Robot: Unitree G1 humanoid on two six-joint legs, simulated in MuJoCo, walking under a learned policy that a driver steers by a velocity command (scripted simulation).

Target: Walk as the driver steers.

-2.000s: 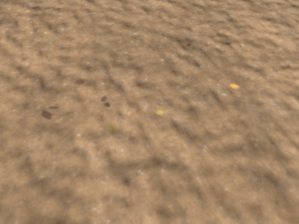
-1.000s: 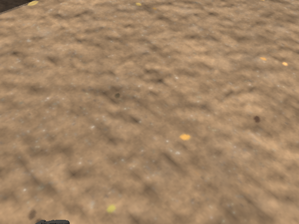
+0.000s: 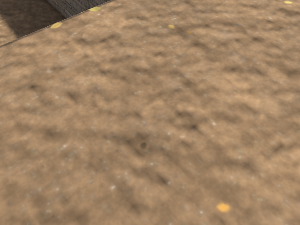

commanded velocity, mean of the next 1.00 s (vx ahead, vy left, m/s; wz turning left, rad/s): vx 0.01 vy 0.00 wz -0.57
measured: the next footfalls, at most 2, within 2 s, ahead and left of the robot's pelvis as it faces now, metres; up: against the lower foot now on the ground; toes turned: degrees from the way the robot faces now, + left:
right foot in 0.08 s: +0.06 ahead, -0.12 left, +0.00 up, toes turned -7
left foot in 0.58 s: +0.12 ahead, +0.09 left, +0.00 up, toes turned -25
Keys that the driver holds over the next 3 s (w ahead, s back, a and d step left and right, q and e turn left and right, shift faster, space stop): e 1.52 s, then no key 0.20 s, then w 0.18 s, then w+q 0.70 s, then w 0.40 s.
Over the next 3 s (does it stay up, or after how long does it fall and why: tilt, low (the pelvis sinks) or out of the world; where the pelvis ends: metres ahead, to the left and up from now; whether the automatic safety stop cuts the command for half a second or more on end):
stays up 0.40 -0.48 0.00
